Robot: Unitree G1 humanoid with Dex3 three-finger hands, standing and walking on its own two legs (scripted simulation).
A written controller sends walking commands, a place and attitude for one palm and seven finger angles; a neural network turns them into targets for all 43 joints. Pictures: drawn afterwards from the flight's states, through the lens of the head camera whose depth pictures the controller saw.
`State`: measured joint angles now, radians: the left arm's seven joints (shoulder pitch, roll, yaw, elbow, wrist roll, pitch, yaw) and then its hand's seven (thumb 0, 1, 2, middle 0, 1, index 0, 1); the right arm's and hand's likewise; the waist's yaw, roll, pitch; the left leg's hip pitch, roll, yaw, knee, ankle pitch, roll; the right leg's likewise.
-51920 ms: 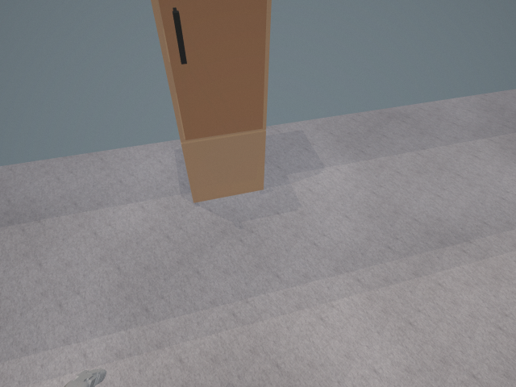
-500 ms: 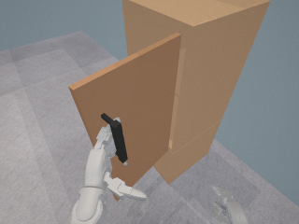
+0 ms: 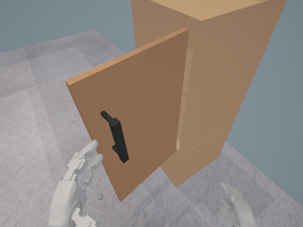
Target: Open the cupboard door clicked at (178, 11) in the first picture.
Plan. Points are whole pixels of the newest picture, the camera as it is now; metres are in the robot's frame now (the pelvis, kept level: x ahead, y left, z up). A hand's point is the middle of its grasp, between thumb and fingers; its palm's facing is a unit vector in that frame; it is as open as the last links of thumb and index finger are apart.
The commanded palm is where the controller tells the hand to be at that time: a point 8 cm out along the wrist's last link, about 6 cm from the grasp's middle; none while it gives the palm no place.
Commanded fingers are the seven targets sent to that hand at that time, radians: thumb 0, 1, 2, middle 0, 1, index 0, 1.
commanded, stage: slide the hand sideways off the handle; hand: left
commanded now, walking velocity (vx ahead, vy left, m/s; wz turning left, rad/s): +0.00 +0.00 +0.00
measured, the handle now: (115, 138) +0.30 +0.11 +0.11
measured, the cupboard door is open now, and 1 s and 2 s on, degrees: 100 100 100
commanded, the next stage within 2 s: draw the hand back to the body in 0.22 s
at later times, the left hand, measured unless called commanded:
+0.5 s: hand (80, 195) +0.16 +0.15 +0.12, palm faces +0.00 -1.00 -0.05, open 16.3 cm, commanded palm +0.12 +0.21 +0.13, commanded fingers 0.00 -0.50 0.30 -0.15 -0.30 -0.15 -0.30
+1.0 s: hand (40, 184) +0.17 +0.22 +0.15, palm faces +0.21 -0.94 -0.27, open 15.1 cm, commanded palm +0.13 +0.27 +0.17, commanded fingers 0.00 0.03 0.52 -0.17 -0.30 -0.17 -0.30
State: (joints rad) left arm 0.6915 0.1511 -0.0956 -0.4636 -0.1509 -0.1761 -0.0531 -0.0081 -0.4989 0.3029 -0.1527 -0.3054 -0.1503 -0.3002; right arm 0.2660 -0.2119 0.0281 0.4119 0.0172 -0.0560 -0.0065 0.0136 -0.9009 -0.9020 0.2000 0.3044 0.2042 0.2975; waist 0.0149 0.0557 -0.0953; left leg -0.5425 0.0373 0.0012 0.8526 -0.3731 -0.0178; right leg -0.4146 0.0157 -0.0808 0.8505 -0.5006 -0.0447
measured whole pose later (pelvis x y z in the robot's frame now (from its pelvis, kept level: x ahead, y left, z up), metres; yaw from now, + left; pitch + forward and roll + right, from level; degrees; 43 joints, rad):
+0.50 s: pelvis -0.01 +0.01 +0.00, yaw +0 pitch +3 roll -1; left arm 0.66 0.20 0.00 -0.48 -0.22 -0.19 -0.10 -0.01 -0.50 0.30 -0.15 -0.31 -0.15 -0.30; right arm 0.29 -0.21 0.02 0.46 0.04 -0.14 -0.04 0.02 -0.90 -0.90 0.20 0.30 0.20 0.30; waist 0.01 0.06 -0.10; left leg -0.56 0.04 0.00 0.87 -0.37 0.00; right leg -0.42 0.02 -0.08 0.84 -0.48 -0.03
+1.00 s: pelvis +0.00 +0.03 +0.02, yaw +0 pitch -1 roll -2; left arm 0.64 0.30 0.13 -0.54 -0.11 -0.04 0.05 -0.01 -0.28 0.40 -0.16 -0.31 -0.16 -0.30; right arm 0.23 -0.21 0.06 0.50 0.03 -0.13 -0.10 0.01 -0.90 -0.90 0.20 0.30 0.20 0.30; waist 0.05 0.06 -0.05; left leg -0.38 0.03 0.01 0.69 -0.30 0.01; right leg -0.23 0.02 -0.07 0.62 -0.38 -0.01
